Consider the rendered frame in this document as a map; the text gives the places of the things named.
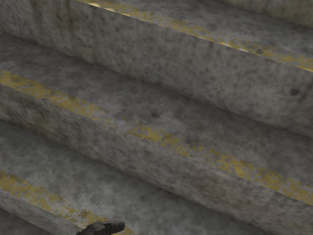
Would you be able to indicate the robot left hand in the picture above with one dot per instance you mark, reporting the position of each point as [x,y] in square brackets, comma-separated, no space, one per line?
[99,227]

